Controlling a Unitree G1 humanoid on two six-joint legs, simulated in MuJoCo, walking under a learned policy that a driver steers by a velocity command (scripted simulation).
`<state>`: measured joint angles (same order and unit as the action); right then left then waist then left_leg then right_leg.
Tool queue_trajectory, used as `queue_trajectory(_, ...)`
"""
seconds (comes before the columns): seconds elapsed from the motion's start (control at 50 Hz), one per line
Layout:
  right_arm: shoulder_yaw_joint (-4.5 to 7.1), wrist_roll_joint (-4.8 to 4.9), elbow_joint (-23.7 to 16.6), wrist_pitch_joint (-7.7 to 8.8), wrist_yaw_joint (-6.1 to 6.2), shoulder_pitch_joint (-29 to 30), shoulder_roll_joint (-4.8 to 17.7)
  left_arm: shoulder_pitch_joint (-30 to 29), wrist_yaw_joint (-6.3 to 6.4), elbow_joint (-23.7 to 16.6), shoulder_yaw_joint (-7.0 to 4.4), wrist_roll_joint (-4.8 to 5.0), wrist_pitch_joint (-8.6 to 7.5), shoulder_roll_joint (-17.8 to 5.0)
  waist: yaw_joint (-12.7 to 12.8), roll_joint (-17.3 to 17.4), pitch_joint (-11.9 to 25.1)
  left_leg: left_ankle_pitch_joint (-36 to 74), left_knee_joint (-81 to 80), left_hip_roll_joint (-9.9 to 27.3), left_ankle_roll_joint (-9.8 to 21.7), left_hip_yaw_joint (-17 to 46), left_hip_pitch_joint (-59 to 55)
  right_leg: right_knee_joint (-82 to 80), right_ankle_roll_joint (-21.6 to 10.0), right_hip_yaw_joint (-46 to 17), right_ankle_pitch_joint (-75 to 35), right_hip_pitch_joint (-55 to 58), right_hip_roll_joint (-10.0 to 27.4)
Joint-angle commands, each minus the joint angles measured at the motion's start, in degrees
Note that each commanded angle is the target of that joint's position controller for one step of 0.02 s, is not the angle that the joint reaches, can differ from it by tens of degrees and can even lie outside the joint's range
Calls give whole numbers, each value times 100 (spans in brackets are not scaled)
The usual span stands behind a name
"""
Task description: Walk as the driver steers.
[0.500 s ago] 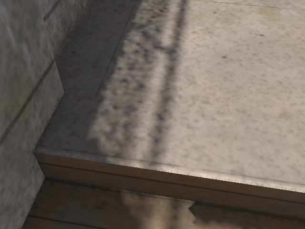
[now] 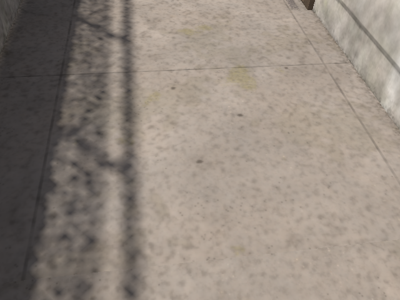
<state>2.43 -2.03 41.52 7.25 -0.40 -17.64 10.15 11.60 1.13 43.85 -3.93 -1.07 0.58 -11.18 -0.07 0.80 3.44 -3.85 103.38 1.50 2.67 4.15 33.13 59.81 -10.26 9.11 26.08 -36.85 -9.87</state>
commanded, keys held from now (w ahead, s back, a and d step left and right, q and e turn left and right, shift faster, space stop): e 0.44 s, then q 0.56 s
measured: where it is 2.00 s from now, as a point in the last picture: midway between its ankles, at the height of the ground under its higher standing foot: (178, 247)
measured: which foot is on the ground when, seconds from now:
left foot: up 0.00-0.32, down 0.34-0.78, up 0.80-1.00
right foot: down 0.00-0.34, up 0.36-0.76, down 0.78-1.00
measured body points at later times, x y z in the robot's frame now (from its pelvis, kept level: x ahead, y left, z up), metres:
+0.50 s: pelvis +0.24 +0.05 +0.18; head +0.27 +0.05 +0.63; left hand +0.44 +0.29 +0.08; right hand +0.36 -0.22 +0.09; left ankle +0.38 +0.11 -0.48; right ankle +0.13 -0.03 -0.38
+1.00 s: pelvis +0.28 +0.03 +0.25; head +0.27 +0.02 +0.70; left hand +0.44 +0.26 +0.17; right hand +0.38 -0.25 +0.14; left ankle +0.28 +0.17 -0.40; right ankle +0.32 -0.09 -0.48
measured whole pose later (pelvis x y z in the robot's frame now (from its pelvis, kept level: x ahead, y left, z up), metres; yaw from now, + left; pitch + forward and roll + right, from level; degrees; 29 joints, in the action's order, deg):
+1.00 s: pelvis +0.28 +0.03 +0.25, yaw -6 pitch +0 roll +0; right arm 5.3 -1.0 41.9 -2.0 0.8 -12.5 15.5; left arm 15.8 3.3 34.0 -1.1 -1.6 0.1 -10.0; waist 0.6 1.7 1.9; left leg -23.6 65.3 -1.0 -3.2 2.8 29.5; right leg 28.5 -2.0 5.3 9.5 -19.2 2.4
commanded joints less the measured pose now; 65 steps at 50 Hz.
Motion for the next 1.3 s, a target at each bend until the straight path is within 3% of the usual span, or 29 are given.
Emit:
queue_trajectory(0.02, -261, -66, -1096, -78, 97, 344, -470, 357, 34, 354, -77, -91, -338, -58, -308, 471, -630, -480, 2104, 10, 174, 159, 2827, -3547, -542, -3641, -1282, 1105, 1420)
queue_trajectory(0.08, -342, -100, -1173, -364, 236, 562, -368, 788, -136, 598, -10, 35, -569, -221, -305, 406, -978, -1325, 1287, 115, 60, -254, 3413, -3598, -43, -2506, -3027, 1073, 1196)
queue_trajectory(0.14, -430, -111, -1560, -386, 365, 1651, -622, 1524, -179, 850, -19, -86, -719, -507, 145, -308, -644, -1926, 2677, 32, 199, -658, 4781, -3830, -113, -2733, -3455, 2126, 1412)
queue_trajectory(0.2, -562, -215, -2215, -419, 341, 2895, -655, 1974, 44, 939, -57, 30, -606, -604, 459, -313, -651, -2174, 753, 200, 243, -681, 4455, -4294, 171, -2738, -4118, 2304, 1167)
queue_trajectory(0.22, -585, -97, -2355, -496, 273, 2924, -599, 1838, 130, 791, -133, -22, -433, -838, 431, -393, -374, -2027, -204, 113, 175, -1008, 3673, -4740, -42, -2622, -5273, 2345, 1302)
queue_trajectory(0.28, -484, 63, -1841, -579, 232, 1929, -462, 1203, 156, 176, -270, 61, -325, -1203, -60, -348, 817, -1681, -2182, -264, 402, -1248, 556, -4230, 269, -1980, -9343, 2311, 1399)
queue_trajectory(0.32, -224, 273, -1362, -656, 354, 592, 55, 672, 64, -97, -406, 226, -427, -1437, -685, -1106, 1363, -1219, -3830, -445, 384, -782, -1110, -3145, 424, -2477, -10153, 2756, 1563)
queue_trajectory(0.34, -82, 226, -1128, -637, 419, 132, 376, 309, -41, -288, -418, 276, -523, -1514, -1040, -901, 1531, -1022, -5178, -484, 347, -661, -1777, -2148, 555, -2265, -9519, 2836, 1305)
queue_trajectory(0.36, 131, 12, -1214, -525, 411, 245, 1059, 775, -134, -527, -252, 243, -669, -703, -698, 1009, 2063, 1447, -5908, 1424, 1199, 2072, -3389, 595, 1004, -1900, -3062, 1192, 291)
queue_trajectory(0.38, 123, 35, -1215, -637, 434, 588, 995, 759, -149, -668, -269, 48, -602, -793, -506, 1698, 2777, 2505, -7252, 2187, 1961, 3994, -2858, 3276, 1153, -1905, -326, 751, -207)
queue_trajectory(0.42, -67, 232, -1087, -623, 408, 1527, -33, 950, -165, -607, -257, -181, -231, -634, 203, 157, 1157, -771, -7004, 1726, 1674, 2906, -1527, 3700, 987, -1550, -840, -112, 460)
queue_trajectory(0.44, -107, 119, -854, -596, 459, 1411, -248, 820, -88, -652, -171, -208, -87, -374, 242, -237, 357, -1618, -6925, 1562, 1418, 2276, -987, 3434, 898, -1460, -861, -414, 616)
queue_trajectory(0.48, -88, 34, -492, -490, 545, 1110, -249, 837, -9, -739, -37, -182, 111, -109, 351, -95, -282, -1687, -6921, 1240, 1217, 1509, -46, 3491, 817, -1451, -845, -355, 627)
queue_trajectory(0.56, 30, -109, -149, -226, 376, 870, 261, 597, 149, -1052, 101, -111, 102, 23, 566, 475, 16, -1036, -7306, 1147, 1143, 938, -224, 3780, 759, -1607, -844, -820, 394)
queue_trajectory(0.64, 42, 33, -232, -270, 453, 973, 396, 234, 131, -1228, 119, -120, 163, -161, 622, 424, 264, -476, -7348, 971, 1247, 813, -601, 2791, 1196, -1210, -1566, -768, 792)
queue_trajectory(0.68, 124, -29, -296, -465, 480, 871, 631, 220, 67, -1271, 221, -4, 177, -99, 533, 596, 315, -1031, -7656, 590, 1075, 347, -732, 593, 1274, -634, -809, -12, 959)
queue_trajectory(0.72, 241, -14, -430, -727, 521, 685, 834, -154, 38, -1402, 351, 323, 206, 109, 25, 1127, 284, -2364, -8078, 580, 821, 696, -1082, -1644, 1301, -604, 424, 860, 884)
queue_trajectory(0.76, 286, 72, -388, -839, 377, 536, 917, 310, 3, -1088, 219, 145, 176, -72, -20, 927, 345, -3132, -8076, 747, 722, 880, -164, -2288, 881, -263, -764, 2579, 577)
queue_trajectory(0.78, 236, 35, -337, -845, 318, 598, 676, 515, 2, -1134, 200, 51, 46, -89, 224, 443, 119, -3404, -7643, 444, 473, 738, 423, -2924, 743, -1050, -754, 2914, 1066)
queue_trajectory(0.8, 192, 116, -533, -830, 273, 870, 384, 522, 52, -1354, 84, -35, -62, -633, 396, -1180, -221, -3048, -6311, -439, 26, -166, 1210, -4415, 391, -3345, 1223, 2599, 2639)
queue_trajectory(0.82, 278, 35, -581, -805, 288, 888, 611, 384, 141, -1497, 14, -54, -34, -790, 374, -1782, -262, -2703, -5047, -435, -145, 51, 606, -5119, 26, -4212, 1595, 1599, 3132)
queue_trajectory(0.88, 361, 129, -353, -833, 181, 362, 763, -414, 227, -1556, 158, -32, -102, -387, -385, -1005, -277, -2089, -3615, -323, -486, 194, 212, -4823, -90, -2953, 399, 1599, 2595)
queue_trajectory(0.96, 349, 80, -174, -902, 134, 338, 771, 77, 220, -1487, 197, -50, -173, -288, -52, -721, 85, -1907, -3260, -227, -675, -138, 420, -4286, -193, -1771, -1161, 2674, 2275)
queue_trajectory(1.04, 217, 75, -466, -922, 22, 826, 654, 561, 318, -1400, -9, -143, -89, -827, 325, -1071, -139, -2483, -5241, -179, -464, -475, -34, -4121, -259, -1491, -731, 2807, 2344)
queue_trajectory(1.1, 180, 135, -508, -923, -44, 415, 627, 417, 262, -1317, -121, -72, -9, -1118, -13, -956, -55, -2136, -7059, -209, -47, -787, -1441, -3803, -37, -1169, -595, 2187, 2383)
queue_trajectory(1.14, 311, 18, -415, -794, -44, -218, 1179, 613, 188, -1184, -81, -126, -29, -888, -260, 331, -225, -1686, -8211, 171, 188, 370, -2702, -2302, 674, -230, 39, 704, 1814)
queue_trajectory(1.16, 503, 31, -764, -797, 86, -39, 1900, -97, 164, -1664, 89, -12, -16, -495, -448, 1956, -594, -2895, -9087, 1454, 685, 2935, -2293, -1292, 1143, -22, 728, -653, 928)
queue_trajectory(1.2, 526, -60, -692, -860, 216, -228, 1768, -618, 66, -1787, 32, -54, -107, -759, -486, 1232, -709, -4697, -9339, 1354, 1359, 3274, -2056, 71, 1063, -1254, 197, -960, 1021)
queue_trajectory(1.3, 304, 96, -626, -574, 155, 39, 1129, -141, -104, -1237, -35, -141, -166, -884, -179, 662, -355, -2900, -9185, 736, 1169, 2055, -2088, 368, 1201, -976, -899, -511, 1010)
Velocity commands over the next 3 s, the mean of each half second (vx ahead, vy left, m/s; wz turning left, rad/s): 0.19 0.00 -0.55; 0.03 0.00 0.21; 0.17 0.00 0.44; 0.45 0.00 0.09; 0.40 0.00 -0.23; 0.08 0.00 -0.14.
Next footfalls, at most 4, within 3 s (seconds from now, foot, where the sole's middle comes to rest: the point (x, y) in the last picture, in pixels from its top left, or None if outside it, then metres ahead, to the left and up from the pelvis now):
0.34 left None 0.42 0.11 -0.52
0.78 right None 0.36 -0.10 -0.52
1.14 left None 0.33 0.15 -0.52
1.54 right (220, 290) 0.47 -0.04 -0.52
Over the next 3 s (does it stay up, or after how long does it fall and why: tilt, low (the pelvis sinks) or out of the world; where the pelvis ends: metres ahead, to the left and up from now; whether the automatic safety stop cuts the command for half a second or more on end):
stays up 0.98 0.14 0.26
